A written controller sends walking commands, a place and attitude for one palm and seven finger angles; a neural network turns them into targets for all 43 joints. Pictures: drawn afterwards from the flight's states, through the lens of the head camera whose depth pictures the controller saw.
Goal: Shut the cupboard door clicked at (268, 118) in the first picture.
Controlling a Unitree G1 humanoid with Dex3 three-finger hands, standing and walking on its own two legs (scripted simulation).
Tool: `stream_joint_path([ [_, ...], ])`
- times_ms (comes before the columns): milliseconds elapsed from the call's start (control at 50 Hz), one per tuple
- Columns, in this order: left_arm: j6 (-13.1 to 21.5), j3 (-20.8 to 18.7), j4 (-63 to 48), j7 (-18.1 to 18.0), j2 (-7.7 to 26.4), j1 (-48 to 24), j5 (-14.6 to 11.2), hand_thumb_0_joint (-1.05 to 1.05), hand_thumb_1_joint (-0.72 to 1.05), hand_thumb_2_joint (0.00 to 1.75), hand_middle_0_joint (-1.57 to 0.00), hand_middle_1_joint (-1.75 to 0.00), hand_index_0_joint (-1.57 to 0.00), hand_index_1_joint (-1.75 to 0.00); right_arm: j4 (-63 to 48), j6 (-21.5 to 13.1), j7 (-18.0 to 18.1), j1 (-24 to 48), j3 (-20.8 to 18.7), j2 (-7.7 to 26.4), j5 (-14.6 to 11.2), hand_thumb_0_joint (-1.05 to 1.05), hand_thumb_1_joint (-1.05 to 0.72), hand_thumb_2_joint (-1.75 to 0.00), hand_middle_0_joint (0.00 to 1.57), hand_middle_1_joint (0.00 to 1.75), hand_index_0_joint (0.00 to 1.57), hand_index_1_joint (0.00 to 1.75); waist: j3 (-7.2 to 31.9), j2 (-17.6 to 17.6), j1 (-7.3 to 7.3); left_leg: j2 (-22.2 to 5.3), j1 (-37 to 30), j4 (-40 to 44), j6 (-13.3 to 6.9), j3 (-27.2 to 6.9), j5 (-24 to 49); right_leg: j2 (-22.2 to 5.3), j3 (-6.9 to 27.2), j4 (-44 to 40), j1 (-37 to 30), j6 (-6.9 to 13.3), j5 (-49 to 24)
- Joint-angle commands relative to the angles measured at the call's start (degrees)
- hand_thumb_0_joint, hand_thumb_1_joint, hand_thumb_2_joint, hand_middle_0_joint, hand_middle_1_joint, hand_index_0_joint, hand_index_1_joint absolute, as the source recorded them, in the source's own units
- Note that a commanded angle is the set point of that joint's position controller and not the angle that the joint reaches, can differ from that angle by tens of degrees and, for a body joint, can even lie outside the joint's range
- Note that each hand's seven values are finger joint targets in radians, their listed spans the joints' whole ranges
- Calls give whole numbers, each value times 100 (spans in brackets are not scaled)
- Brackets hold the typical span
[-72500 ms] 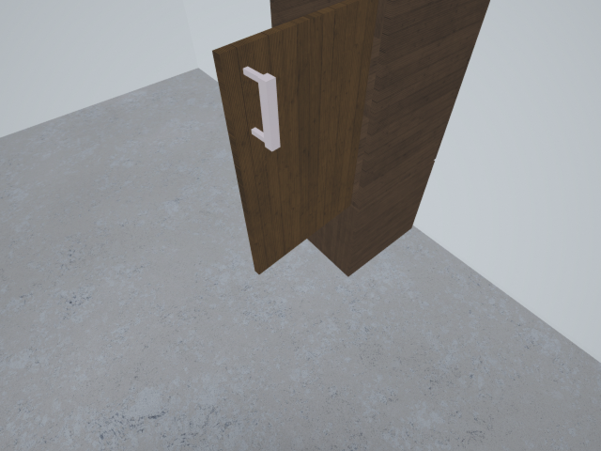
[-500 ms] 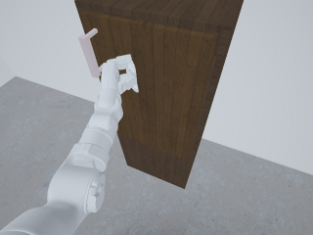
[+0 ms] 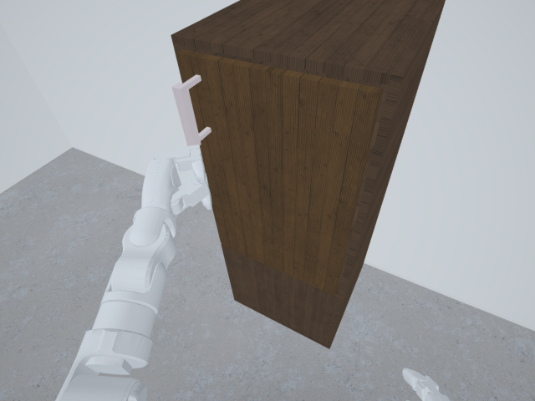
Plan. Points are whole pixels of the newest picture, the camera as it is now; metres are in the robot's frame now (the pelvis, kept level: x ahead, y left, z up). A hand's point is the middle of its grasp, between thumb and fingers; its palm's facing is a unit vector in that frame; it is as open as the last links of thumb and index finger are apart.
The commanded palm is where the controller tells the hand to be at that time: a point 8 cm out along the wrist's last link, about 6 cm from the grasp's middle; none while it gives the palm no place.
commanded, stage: draw the hand back to the body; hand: left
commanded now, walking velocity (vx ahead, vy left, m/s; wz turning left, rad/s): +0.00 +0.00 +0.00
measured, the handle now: (194, 112) +0.59 +0.17 +0.15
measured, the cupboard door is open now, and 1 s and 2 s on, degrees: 0 0 0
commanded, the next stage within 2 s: step back with the hand held close in 1.22 s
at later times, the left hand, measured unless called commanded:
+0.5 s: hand (97, 257) +0.25 +0.22 +0.16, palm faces +0.25 -0.93 -0.27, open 3.7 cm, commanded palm +0.21 +0.27 +0.17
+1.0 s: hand out of the picture +0.17 +0.33 +0.16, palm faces +0.51 -0.76 -0.40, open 7.0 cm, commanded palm +0.12 +0.36 +0.18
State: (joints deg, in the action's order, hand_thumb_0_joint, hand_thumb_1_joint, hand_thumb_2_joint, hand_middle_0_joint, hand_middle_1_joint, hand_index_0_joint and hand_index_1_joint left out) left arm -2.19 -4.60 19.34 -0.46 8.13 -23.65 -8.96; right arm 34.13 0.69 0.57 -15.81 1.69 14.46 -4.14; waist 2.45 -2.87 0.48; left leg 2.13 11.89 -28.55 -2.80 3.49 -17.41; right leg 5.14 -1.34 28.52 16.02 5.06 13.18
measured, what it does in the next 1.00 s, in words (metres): shifts its weight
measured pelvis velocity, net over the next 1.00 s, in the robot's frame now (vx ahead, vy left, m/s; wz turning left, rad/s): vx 0.00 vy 0.05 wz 0.06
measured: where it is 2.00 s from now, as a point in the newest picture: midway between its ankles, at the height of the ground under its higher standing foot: outside the picture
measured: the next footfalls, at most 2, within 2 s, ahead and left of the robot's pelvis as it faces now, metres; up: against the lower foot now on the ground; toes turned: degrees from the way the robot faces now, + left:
none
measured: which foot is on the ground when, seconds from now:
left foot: down 0.00-1.00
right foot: down 0.00-1.00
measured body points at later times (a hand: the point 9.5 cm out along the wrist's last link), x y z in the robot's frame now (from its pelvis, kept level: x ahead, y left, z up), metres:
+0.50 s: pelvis +0.00 +0.02 +0.01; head -0.02 +0.00 +0.46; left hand +0.23 +0.27 +0.17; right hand +0.21 -0.17 -0.08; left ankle -0.02 +0.09 -0.74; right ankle +0.02 -0.06 -0.74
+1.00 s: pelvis +0.00 +0.05 +0.01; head -0.02 +0.03 +0.45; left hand +0.14 +0.37 +0.19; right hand +0.20 -0.17 -0.08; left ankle -0.02 +0.09 -0.74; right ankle +0.02 -0.06 -0.74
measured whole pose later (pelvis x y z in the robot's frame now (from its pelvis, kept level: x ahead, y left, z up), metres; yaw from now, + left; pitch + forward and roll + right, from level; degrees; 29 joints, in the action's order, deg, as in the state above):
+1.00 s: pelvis +0.00 +0.05 +0.01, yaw +3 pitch -4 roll -2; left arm 4.9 -19.4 -21.5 -6.1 19.5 27.0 -3.8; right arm 35.8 -3.2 2.8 -11.9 -0.2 14.8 -1.2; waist 0.5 -5.2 -4.2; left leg 5.2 4.1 -23.6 -5.8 0.9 -15.5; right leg 2.1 -3.1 21.5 6.4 1.3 11.2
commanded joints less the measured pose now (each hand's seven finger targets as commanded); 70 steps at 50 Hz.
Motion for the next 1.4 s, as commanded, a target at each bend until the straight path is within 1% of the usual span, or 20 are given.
stream_joint_path([
  [0, 68, 36, -2394, 130, 677, -2186, -158, 0, 90, 90, -130, -150, -130, -150, -1067, -392, 155, 1189, -110, 488, -59, 0, -90, -90, 20, 30, 20, 30, 1305, 395, -46, -49, -314, 268, -74, -254, 910, -552, 495, -612, -992, -573, -1167],
  [60, -239, 15, -2433, 208, 773, -1787, -232, 0, 90, 90, -124, -144, -124, -144, -1035, -413, 238, 1371, -41, 501, -60, 0, -90, -90, 20, 30, 20, 30, 948, 489, -43, -26, -173, 353, -48, -329, 423, -593, 571, -861, -865, -533, -243],
  [120, -469, -311, -2594, 306, 1095, -1340, -340, 0, 90, 90, -116, -135, -116, -135, -1048, -394, 278, 1532, -11, 507, -63, 0, -90, -90, 20, 30, 20, 30, 879, 502, -139, -20, -118, 385, -17, -370, 345, -658, 632, -944, -966, -503, 20],
  [140, 45, 85, -3307, 1, 1196, -1012, 126, 0, 90, 90, -113, -132, -113, -132, -955, -425, 235, 1578, -20, 343, 115, 0, -90, -90, 20, 30, 20, 30, 364, 216, -80, -63, 63, 607, 20, -468, 331, -820, 817, -1240, -850, -511, 69],
  [160, 182, -100, -2959, -145, 1208, -273, 172, 0, 90, 90, -111, -129, -111, -129, -864, -405, 194, 1548, -24, 354, 137, 0, -90, -90, 20, 30, 20, 30, 263, 421, -136, -101, 102, 648, 48, -507, 326, -800, 764, -1260, -983, -506, 93],
  [200, 405, -62, -3292, -212, 1174, 436, 242, 0, 90, 90, -105, -123, -105, -123, -913, -305, 152, 1491, -33, 351, 170, 0, -90, -90, 20, 30, 20, 30, 482, 657, -174, -144, -155, 834, 14, -508, 656, -705, 552, -1127, -1307, -455, -369],
  [300, 697, -256, -3985, -302, 1404, 888, 409, 0, 90, 90, -92, -108, -92, -108, -929, -176, 144, 1444, -51, 344, 230, 0, -90, -90, 20, 30, 20, 30, 596, -8, -158, -168, -532, 1001, 31, -479, 1016, -606, 412, -1114, -1421, -358, -837],
  [380, 830, -321, -4507, -372, 1466, 1274, 498, 0, 90, 90, -81, -96, -81, -96, -948, -221, 166, 1450, -59, 365, 263, 0, -90, -90, 20, 30, 20, 30, 621, -189, -166, -188, -744, 1050, 83, -585, 1339, -532, 298, -1073, -1451, -292, -1050],
  [440, 854, -566, -4530, -428, 1582, 1792, 497, 0, 90, 90, -72, -87, -72, -87, -921, -232, 183, 1409, -74, 378, 298, 0, -90, -90, 20, 30, 20, 30, 525, 133, -191, -219, -736, 1070, 125, -644, 1469, -500, 234, -1040, -1450, -297, -1124],
  [580, 969, -1218, -4840, -448, 1881, 3333, 484, 0, 90, 90, -53, -66, -53, -66, -885, -287, 162, 1359, -191, 434, 318, 0, -90, -90, 20, 30, 20, 30, 424, 103, -323, -276, -575, 959, 274, -719, 2101, -487, 220, -930, -1581, -264, -1452],
  [680, 1016, -1700, -5156, -473, 2118, 3989, 468, 0, 90, 90, -39, -51, -39, -51, -881, -335, 155, 1297, -270, 460, 297, 0, -90, -90, 20, 30, 20, 30, 374, 8, -357, -347, -489, 893, 368, -779, 2408, -486, 223, -878, -1550, -280, -1515],
  [820, 1095, -2351, -5324, -585, 2431, 4727, 439, 0, 90, 90, -20, -30, -20, -30, -861, -513, 207, 1216, -331, 478, 269, 0, -90, -90, 20, 30, 20, 30, 123, -290, -414, -413, -258, 1011, 449, -900, 1818, -474, 215, -858, -1434, -276, -1040],
  [860, 1130, -1977, -5408, -581, 2153, 4428, 486, 0, 90, 90, -20, -30, -20, -30, -819, -590, 199, 1225, -330, 522, 272, 0, -90, -90, 20, 30, 20, 30, -83, -368, -319, -444, -277, 1057, 443, -996, 1630, -480, 197, -855, -1188, -296, -832],
  [920, 1138, -1867, -5346, -646, 2109, 4194, 542, 0, 90, 90, -20, -30, -20, -30, -735, -710, 229, 1168, -349, 571, 291, 0, -90, -90, 20, 30, 20, 30, -113, -212, -286, -499, -375, 1117, 449, -1132, 1373, -479, 166, -830, -1024, -309, -662],
  [1020, 1137, -2004, -5266, -668, 2191, 4306, 531, 0, 90, 90, -20, -30, -20, -30, -708, -746, 241, 1161, -337, 549, 311, 0, -90, -90, 20, 30, 20, 30, -41, -59, -348, -443, -226, 1116, 488, -1075, 1363, -481, 165, -784, -1246, -273, -763],
  [1140, 1136, -2111, -5318, -650, 2223, 4355, 516, 0, 90, 90, -20, -30, -20, -30, -740, -732, 228, 1201, -298, 503, 331, 0, -90, -90, 20, 30, 20, 30, -117, -417, -399, -468, -121, 1196, 535, -1094, 1248, -456, 181, -767, -1327, -258, -757],
  [1320, 1141, -2143, -5344, -614, 2227, 4446, 489, 0, 90, 90, -20, -30, -20, -30, -777, -732, 224, 1190, -317, 519, 338, 0, -90, -90, 20, 30, 20, 30, 56, -193, -410, -451, -122, 1126, 497, -1016, 1389, -462, 218, -771, -1436, -267, -880],
  [1340, 1429, -3097, -6015, -672, 3186, 3433, 560, 0, 90, 90, -20, -30, -20, -30, -1062, -674, 245, 1123, -399, 705, 258, 0, -90, -90, 20, 30, 20, 30, -152, -420, -254, -614, 849, 1043, 280, -1150, 529, -698, 1010, -560, -1606, -183, -1382],
  [1360, 1470, -2848, -5405, -650, 2773, 4099, 468, 0, 90, 90, -20, -30, -20, -30, -912, -630, 283, 999, -386, 563, 285, 0, -90, -90, 20, 30, 20, 30, -86, 49, -240, -499, 716, 835, 241, -1114, 361, -1007, 1143, -668, -1311, -88, -1314],
  [1380, 1513, -2709, -5452, -618, 2630, 4173, 489, 0, 90, 90, -20, -30, -20, -30, -926, -609, 266, 975, -419, 582, 283, 0, -90, -90, 20, 30, 20, 30, 2, 69, -213, -469, 558, 628, 277, -1139, 536, -1153, 1324, -686, -1133, 1, -1387],
])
